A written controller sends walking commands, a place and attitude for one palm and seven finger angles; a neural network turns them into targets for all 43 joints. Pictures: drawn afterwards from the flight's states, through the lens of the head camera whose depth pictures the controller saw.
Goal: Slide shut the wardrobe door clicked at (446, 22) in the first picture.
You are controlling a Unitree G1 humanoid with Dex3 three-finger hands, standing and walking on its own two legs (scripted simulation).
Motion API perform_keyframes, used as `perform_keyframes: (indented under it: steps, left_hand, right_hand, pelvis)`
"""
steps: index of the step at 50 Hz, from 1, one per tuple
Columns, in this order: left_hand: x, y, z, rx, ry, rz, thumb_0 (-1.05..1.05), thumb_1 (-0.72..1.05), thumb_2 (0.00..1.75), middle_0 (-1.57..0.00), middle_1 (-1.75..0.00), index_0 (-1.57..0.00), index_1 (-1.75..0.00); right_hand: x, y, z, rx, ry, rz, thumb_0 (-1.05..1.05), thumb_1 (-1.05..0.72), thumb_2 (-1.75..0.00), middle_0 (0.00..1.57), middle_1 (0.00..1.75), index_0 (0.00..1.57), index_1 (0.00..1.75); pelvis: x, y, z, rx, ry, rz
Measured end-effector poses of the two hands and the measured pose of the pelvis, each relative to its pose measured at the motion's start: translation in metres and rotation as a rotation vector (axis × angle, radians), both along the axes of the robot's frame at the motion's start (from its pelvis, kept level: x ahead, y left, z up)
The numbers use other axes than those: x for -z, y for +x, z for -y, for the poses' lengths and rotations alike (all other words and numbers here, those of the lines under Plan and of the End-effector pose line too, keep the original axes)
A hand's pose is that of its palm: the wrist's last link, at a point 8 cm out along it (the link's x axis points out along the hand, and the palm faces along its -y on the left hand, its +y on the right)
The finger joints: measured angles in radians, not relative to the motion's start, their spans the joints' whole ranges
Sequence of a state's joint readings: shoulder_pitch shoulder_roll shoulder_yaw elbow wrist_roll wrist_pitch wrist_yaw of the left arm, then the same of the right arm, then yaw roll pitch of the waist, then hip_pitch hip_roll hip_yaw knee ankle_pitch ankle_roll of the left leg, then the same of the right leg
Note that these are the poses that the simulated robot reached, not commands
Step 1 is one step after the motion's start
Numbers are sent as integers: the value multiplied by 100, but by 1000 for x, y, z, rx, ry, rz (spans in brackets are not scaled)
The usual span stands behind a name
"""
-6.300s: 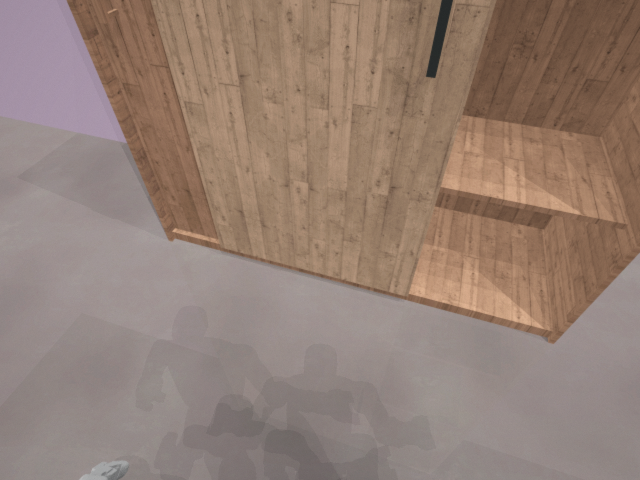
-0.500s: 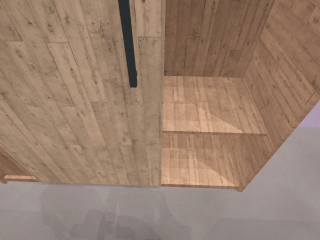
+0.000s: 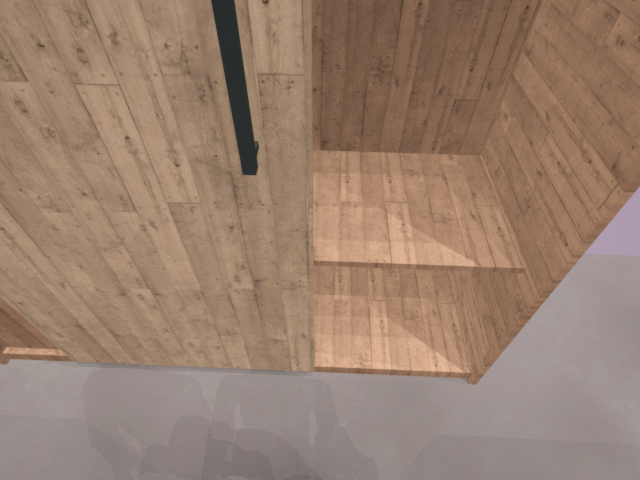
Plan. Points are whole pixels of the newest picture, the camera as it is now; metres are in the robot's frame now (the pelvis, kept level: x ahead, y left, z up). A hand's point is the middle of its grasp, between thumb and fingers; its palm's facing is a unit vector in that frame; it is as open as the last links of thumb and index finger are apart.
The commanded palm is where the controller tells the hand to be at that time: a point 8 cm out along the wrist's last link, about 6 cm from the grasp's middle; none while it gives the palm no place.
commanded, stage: look again from close up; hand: left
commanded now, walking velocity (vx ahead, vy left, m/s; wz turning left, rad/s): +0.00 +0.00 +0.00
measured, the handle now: (239, 74) +0.51 +0.14 +0.25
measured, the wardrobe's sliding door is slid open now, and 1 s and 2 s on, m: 0.50 0.50 0.50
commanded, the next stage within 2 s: raise the hand with hooked fingers in 0.64 s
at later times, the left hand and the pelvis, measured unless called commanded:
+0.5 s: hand out of the picture -0.01 +0.14 -0.17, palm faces +0.06 -0.98 -0.17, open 7.4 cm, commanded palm none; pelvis +0.00 -0.02 +0.00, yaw +1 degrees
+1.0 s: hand (204, 410) +0.19 +0.14 +0.03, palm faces +0.15 -0.99 -0.04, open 7.7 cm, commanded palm +0.10 +0.20 -0.01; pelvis -0.03 -0.03 -0.02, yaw +2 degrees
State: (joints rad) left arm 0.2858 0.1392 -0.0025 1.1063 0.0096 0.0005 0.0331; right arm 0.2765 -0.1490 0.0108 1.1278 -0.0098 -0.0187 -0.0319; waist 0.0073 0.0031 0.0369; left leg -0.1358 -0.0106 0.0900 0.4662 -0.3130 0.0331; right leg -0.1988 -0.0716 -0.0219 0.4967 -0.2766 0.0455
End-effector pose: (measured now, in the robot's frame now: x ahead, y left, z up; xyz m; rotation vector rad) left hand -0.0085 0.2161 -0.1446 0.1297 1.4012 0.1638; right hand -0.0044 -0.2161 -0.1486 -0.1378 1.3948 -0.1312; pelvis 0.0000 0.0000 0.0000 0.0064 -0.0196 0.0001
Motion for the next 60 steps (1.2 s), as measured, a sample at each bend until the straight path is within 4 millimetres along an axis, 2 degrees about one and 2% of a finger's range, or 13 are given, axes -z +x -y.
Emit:
perform_keyframes:
  steps: [20,38,39,41,44,47,50,52,54,58,60]
  left_hand:
    - [0,-11,24,-22,-16,-4,0,91,90,-20,-30,-19,-30]
    - [-1,-17,32,-28,-13,-4,0,91,90,-20,-30,-19,-30]
    - [-5,-11,27,-64,1,24,1,92,90,-20,-30,-20,-30]
    - [-33,19,10,-105,73,234,4,95,90,-20,-31,-20,-31]
    - [-90,78,-1,-105,136,617,5,94,89,-20,-32,-20,-32]
    - [-147,136,5,-35,112,1009,4,88,87,-20,-35,-20,-35]
    - [-181,168,22,63,1,1335,2,82,85,-20,-38,-20,-38]
    - [-186,170,30,151,-77,1456,2,77,83,-20,-40,-20,-40]
    - [-179,163,32,205,-121,1466,1,72,81,-21,-43,-21,-43]
    - [-156,129,17,134,-120,1343,1,62,77,-22,-49,-22,-49]
    - [-153,111,6,78,-62,1307,1,57,75,-23,-52,-23,-52]
  right_hand:
    - [-4,2,21,-17,-7,-9,1,-91,-90,20,29,20,30]
    - [-3,-8,23,-17,5,-27,1,-91,-90,20,29,20,30]
    - [-4,-6,26,-15,-5,-1,2,-92,-90,20,29,20,30]
    - [-10,7,34,-6,-41,137,3,-93,-90,20,29,21,30]
    - [-19,39,47,-3,-77,370,3,-93,-90,20,29,21,30]
    - [-33,81,58,-41,-102,587,3,-92,-90,20,29,20,30]
    - [-52,122,66,-79,-113,776,2,-92,-90,20,29,20,30]
    - [-66,145,69,-105,-116,874,2,-91,-90,20,29,20,30]
    - [-79,165,70,-126,-120,949,2,-91,-90,20,29,20,30]
    - [-98,192,66,-164,-125,1031,2,-91,-90,20,29,20,30]
    - [-100,199,59,-191,-119,1043,2,-91,-90,20,29,20,30]
  pelvis:
    - [-2,-2,21,-16,-2,-6]
    - [-3,-6,27,-20,-8,-11]
    - [-2,-7,27,-19,-9,-8]
    - [0,-8,27,-19,-1,-11]
    - [4,-13,26,-46,-1,-21]
    - [10,-20,26,-58,-1,-53]
    - [20,-28,30,-40,6,-94]
    - [28,-32,33,-30,8,-109]
    - [35,-35,36,-24,11,-115]
    - [41,-37,40,-32,4,-111]
    - [42,-37,41,-44,-7,-108]
